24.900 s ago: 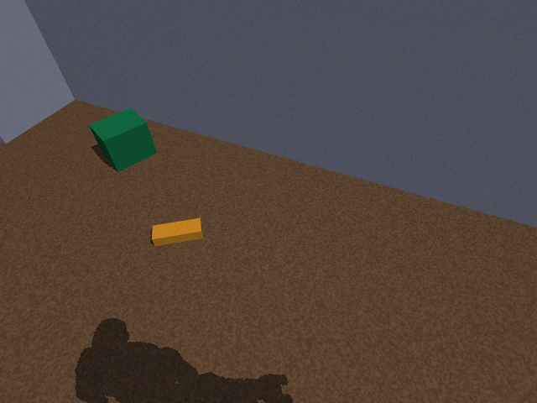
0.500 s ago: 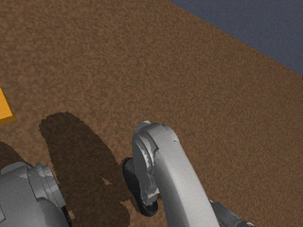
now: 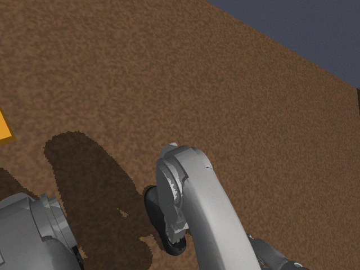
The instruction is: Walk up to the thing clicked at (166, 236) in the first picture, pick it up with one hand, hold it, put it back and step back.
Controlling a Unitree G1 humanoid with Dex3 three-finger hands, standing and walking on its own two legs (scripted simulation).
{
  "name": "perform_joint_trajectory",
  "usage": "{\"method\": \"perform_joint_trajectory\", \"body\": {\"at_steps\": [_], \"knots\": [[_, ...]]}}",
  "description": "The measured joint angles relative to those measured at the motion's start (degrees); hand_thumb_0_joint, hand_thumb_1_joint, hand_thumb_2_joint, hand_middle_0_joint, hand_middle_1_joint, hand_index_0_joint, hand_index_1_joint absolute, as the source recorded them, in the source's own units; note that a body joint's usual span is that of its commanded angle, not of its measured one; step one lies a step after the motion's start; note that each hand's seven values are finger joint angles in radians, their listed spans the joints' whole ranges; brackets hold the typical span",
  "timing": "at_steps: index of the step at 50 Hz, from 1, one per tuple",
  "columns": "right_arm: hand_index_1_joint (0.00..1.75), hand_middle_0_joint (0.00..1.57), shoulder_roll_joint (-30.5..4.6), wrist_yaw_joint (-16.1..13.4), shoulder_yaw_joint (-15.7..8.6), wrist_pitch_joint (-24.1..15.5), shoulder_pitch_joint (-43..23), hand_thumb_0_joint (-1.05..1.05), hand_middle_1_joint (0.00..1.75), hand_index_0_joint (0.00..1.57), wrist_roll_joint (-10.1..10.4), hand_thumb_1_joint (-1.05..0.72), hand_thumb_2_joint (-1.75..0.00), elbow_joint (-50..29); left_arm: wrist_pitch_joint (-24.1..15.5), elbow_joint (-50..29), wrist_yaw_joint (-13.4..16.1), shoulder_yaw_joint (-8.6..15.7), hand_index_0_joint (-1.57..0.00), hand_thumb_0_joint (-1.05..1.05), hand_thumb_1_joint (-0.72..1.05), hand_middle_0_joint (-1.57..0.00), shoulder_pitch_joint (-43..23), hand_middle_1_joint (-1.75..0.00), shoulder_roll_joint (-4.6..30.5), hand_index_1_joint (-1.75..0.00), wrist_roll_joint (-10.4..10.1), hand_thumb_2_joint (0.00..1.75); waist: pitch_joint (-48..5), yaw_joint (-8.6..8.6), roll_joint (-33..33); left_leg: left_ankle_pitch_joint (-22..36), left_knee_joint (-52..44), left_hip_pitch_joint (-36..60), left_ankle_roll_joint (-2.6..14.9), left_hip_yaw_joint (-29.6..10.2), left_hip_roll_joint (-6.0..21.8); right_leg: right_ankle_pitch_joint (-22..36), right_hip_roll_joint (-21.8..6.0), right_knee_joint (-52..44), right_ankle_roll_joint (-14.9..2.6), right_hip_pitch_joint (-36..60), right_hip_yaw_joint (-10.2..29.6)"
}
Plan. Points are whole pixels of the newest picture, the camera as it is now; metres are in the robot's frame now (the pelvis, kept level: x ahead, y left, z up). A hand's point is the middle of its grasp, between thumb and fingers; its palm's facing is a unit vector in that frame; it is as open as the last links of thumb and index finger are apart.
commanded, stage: open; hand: left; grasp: from above
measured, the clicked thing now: out of the picture +0.44 +0.34 -0.27
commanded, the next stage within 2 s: withdraw in 0.20 s
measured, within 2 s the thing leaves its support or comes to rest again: neither
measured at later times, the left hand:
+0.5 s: hand out of the picture +0.44 +0.33 -0.23, palm faces -0.37 -0.15 -0.92, open 14.1 cm
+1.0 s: hand out of the picture +0.42 +0.34 -0.05, palm faces -0.46 -0.13 -0.88, open 14.0 cm
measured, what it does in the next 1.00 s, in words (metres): rises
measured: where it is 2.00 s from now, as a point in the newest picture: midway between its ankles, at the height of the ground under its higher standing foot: (127, 257)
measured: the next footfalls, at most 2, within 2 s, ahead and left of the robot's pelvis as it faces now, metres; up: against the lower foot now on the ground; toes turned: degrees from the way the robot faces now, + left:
none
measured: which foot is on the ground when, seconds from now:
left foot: down 0.00-1.00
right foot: down 0.00-1.00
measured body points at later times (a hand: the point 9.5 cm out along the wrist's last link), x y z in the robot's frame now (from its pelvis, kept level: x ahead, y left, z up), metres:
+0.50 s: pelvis +0.00 +0.00 +0.00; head +0.26 +0.13 +0.35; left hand +0.46 +0.34 -0.18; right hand +0.06 -0.25 -0.06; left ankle +0.06 +0.13 -0.26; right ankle +0.11 -0.12 -0.26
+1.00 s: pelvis -0.01 -0.01 +0.07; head +0.19 +0.07 +0.46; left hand +0.44 +0.35 +0.00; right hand +0.12 -0.27 -0.04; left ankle +0.06 +0.13 -0.26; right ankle +0.11 -0.12 -0.26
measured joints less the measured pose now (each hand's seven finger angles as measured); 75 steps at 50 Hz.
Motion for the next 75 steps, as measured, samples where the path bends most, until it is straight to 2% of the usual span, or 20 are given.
{"method": "perform_joint_trajectory", "body": {"at_steps": [8, 16, 21, 25, 29, 33, 38, 41, 45, 49, 53, 59, 66, 68, 70, 72, 75], "knots": [[0.30, 0.21, 0.11, -0.32, 0.02, 0.66, 0.21, 0.00, 0.30, 0.20, 0.36, -0.89, -0.90, -0.35, -0.80, -0.68, -0.71, 0.07, -0.07, 0.00, -0.52, -0.09, 0.47, -0.99, -0.09, -1.01, -0.10, 1.01, -0.02, 0.23, -0.01, 0.12, -0.32, 0.17, -0.03, 0.11, 0.06, 0.15, -0.01, -0.24, -0.10, 0.08, 0.05], [0.30, 0.21, 0.15, -0.70, 0.27, 1.09, 0.18, 0.00, 0.30, 0.20, 0.27, -0.89, -0.89, -0.73, -1.30, -0.15, -0.22, -0.21, -0.07, 0.00, -0.50, -0.07, 0.17, -1.01, 0.22, -1.02, 0.74, 1.00, 0.00, 0.06, -0.35, 0.39, -0.41, 0.21, 0.08, 0.19, 0.06, 0.39, 0.01, -0.36, -0.07, 0.18, 0.09], [0.30, 0.21, 0.32, -0.71, 0.03, 1.00, 0.50, 0.00, 0.30, 0.20, 0.00, -0.89, -0.89, -0.76, -0.88, -1.26, 0.47, 0.99, -0.08, 0.00, -0.49, -0.07, 0.81, -1.01, 0.01, -1.01, 0.97, 0.98, -0.18, 0.14, -0.32, 0.50, -0.39, 0.05, 0.06, 0.04, -0.01, 0.50, 0.00, -0.47, -0.19, 0.14, -0.05], [0.30, 0.21, 0.49, 0.09, -1.19, 0.69, 1.88, 0.00, 0.30, 0.20, 0.21, -0.90, -0.89, -0.33, 0.46, -6.41, -0.09, 1.45, -0.08, 0.00, -0.49, -0.08, 2.67, -1.00, -2.15, -1.00, 0.77, 0.98, -1.58, 1.12, 0.49, 0.41, -0.65, -0.27, -0.18, 0.28, -0.13, 0.25, -0.23, -0.42, -0.62, -0.29, 0.08], [0.30, 0.21, 1.20, 1.13, -3.74, 1.29, 3.33, 0.00, 0.30, 0.20, 1.65, -0.90, -0.89, 0.86, 2.70, -14.57, -1.66, 2.27, -0.09, 0.00, -0.50, -0.08, 5.98, -1.00, -6.19, -0.99, -0.87, 0.97, -4.97, 2.90, 2.56, 0.20, -1.47, -0.81, -0.40, 0.84, -0.22, -0.27, -0.59, -0.68, -0.85, -1.04, 0.45], [0.30, 0.21, 2.30, 1.49, -7.16, 3.77, 3.96, 0.00, 0.30, 0.20, 4.52, -0.90, -0.90, 2.30, 6.33, -21.32, -5.25, 0.18, -0.08, 0.00, -0.51, -0.08, 8.71, -1.00, -10.67, -0.99, -3.60, 0.98, -9.58, 5.22, 5.40, 0.25, -3.55, -0.86, -0.24, 2.51, -0.13, -0.83, -1.15, -1.65, -1.05, -1.47, 1.59], [0.30, 0.21, 3.10, 0.52, -10.97, 7.25, 3.30, 0.00, 0.30, 0.20, 8.01, -0.90, -0.90, 2.37, 9.60, -26.77, -13.53, -3.93, -0.08, 0.00, -0.51, -0.08, 9.39, -1.00, -14.39, -1.00, -6.92, 0.99, -12.89, 8.07, 8.16, 1.02, -7.65, 1.55, 0.23, 5.41, 0.07, -0.97, -1.91, -3.99, -1.20, 0.19, 3.64], [0.30, 0.21, 3.21, -0.80, -12.19, 9.23, 2.86, 0.00, 0.30, 0.20, 9.40, -0.90, -0.90, 1.64, 9.79, -27.94, -18.28, -5.98, -0.08, 0.00, -0.51, -0.08, 8.36, -1.01, -15.84, -1.01, -8.41, 1.00, -13.98, 9.39, 9.09, 1.75, -10.56, 3.77, 0.37, 6.82, 0.09, -0.71, -2.36, -5.95, -1.44, 1.95, 4.59], [0.30, 0.21, 2.89, -3.33, -12.42, 11.04, 2.46, 0.00, 0.30, 0.20, 10.41, -0.90, -0.90, -0.11, 8.34, -26.19, -23.36, -8.00, -0.08, 0.00, -0.51, -0.08, 5.71, -1.02, -16.15, -1.02, -8.99, 1.01, -14.42, 9.78, 9.51, 2.89, -13.79, 6.21, 0.40, 7.84, -0.01, 0.02, -2.81, -8.35, -1.87, 3.97, 5.19], [0.30, 0.21, 2.34, -5.96, -12.01, 12.12, 2.69, 0.00, 0.30, 0.20, 10.72, -0.90, -0.90, -1.49, 5.70, -24.49, -25.83, -8.70, -0.08, 0.00, -0.51, -0.08, 3.42, -1.02, -15.56, -1.03, -8.28, 1.01, -13.77, 9.37, 8.88, 3.91, -15.65, 7.48, 0.34, 8.17, -0.13, 0.86, -3.03, -9.83, -2.10, 5.03, 5.32], [0.30, 0.21, 1.64, -7.78, -11.13, 12.78, 3.27, 0.00, 0.30, 0.20, 10.47, -0.90, -0.90, -1.45, 2.98, -21.84, -25.04, -8.72, -0.08, 0.00, -0.51, -0.08, 1.78, -1.02, -14.67, -1.03, -6.48, 1.02, -13.10, 8.55, 7.93, 4.59, -15.84, 7.07, 0.21, 8.11, -0.29, 1.43, -3.12, -9.96, -2.25, 4.65, 5.25], [0.30, 0.21, 0.99, -8.62, -9.70, 13.01, 4.31, 0.00, 0.30, 0.20, 9.20, -0.90, -0.90, -0.53, -0.29, -16.36, -20.57, -7.36, -0.08, 0.00, -0.50, -0.09, 0.63, -1.02, -12.44, -1.03, -2.53, 1.01, -11.15, 6.71, 6.73, 5.08, -13.23, 4.27, 0.21, 7.51, -0.65, 1.80, -3.07, -7.74, -2.03, 2.34, 4.95], [0.30, 0.21, 2.17, -8.35, -8.91, 11.84, 5.84, 0.00, 0.30, 0.20, 6.96, -0.90, -0.89, 0.84, -2.21, -15.00, -13.69, -2.76, -0.10, 0.00, -0.50, -0.10, 1.59, -1.00, -10.38, -1.00, 1.10, 0.99, -8.05, 5.32, 5.59, 5.22, -8.99, 0.69, 0.10, 6.61, -1.16, 1.77, -2.92, -3.95, -1.84, -0.67, 4.53], [0.30, 0.21, 2.92, -8.06, -9.35, 11.46, 6.51, 0.00, 0.30, 0.20, 6.65, -0.90, -0.89, 1.24, -1.39, -17.77, -12.18, -1.37, -0.12, 0.00, -0.48, -0.12, 3.24, -0.98, -10.82, -0.97, 0.87, 0.98, -8.08, 5.38, 5.72, 5.05, -8.34, -0.12, 0.06, 6.63, -1.20, 1.57, -2.88, -3.26, -1.80, -1.49, 4.63], [0.30, 0.21, 3.75, -7.67, -9.90, 11.22, 7.08, 0.00, 0.30, 0.20, 6.70, -0.90, -0.89, 1.78, 0.09, -20.40, -11.12, -0.91, -0.15, 0.00, -0.45, -0.15, 4.64, -0.94, -11.92, -0.94, -0.29, 0.97, -8.82, 5.70, 6.01, 4.69, -8.16, -0.57, 0.05, 6.87, -1.11, 1.24, -2.85, -2.92, -1.74, -2.12, 4.88], [0.30, 0.21, 4.54, -7.22, -10.42, 11.06, 7.24, 0.00, 0.30, 0.20, 6.97, -0.90, -0.89, 2.30, 1.84, -22.45, -10.96, -0.69, -0.17, 0.00, -0.41, -0.17, 5.60, -0.90, -13.22, -0.91, -2.19, 0.97, -9.83, 6.16, 6.51, 4.24, -8.46, -0.55, 0.09, 7.12, -0.96, 0.87, -2.81, -3.09, -1.57, -2.29, 5.10], [0.30, 0.21, 5.49, -6.67, -11.46, 10.87, 7.12, 0.00, 0.30, 0.20, 7.80, -0.89, -0.89, 2.64, 4.68, -25.79, -12.49, -0.56, -0.19, 0.00, -0.33, -0.20, 7.17, -0.83, -15.48, -0.84, -6.11, 0.95, -11.68, 7.11, 7.65, 3.48, -9.78, 0.46, 0.14, 7.47, -0.70, 0.26, -2.82, -4.29, -1.54, -1.53, 5.29]]}}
